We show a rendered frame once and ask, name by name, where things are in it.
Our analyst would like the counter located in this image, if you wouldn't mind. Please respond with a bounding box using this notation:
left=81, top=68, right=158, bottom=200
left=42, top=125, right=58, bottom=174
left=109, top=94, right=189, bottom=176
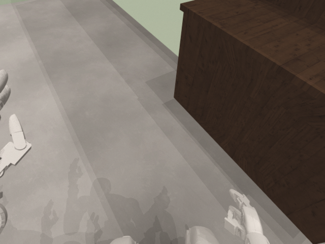
left=174, top=0, right=325, bottom=244

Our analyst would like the right robot hand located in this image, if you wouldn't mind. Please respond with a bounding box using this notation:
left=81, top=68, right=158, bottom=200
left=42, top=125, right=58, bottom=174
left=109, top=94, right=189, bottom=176
left=224, top=189, right=263, bottom=241

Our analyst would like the right robot forearm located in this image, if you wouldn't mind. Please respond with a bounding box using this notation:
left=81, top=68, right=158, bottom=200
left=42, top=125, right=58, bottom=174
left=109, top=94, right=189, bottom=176
left=244, top=232, right=270, bottom=244

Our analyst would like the left robot hand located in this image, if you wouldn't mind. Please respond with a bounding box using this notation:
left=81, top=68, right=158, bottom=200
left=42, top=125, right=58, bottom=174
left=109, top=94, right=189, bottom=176
left=0, top=70, right=31, bottom=178

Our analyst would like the robot right thigh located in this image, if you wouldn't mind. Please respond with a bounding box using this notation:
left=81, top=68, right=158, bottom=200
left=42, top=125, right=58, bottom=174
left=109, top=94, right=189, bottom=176
left=185, top=226, right=220, bottom=244

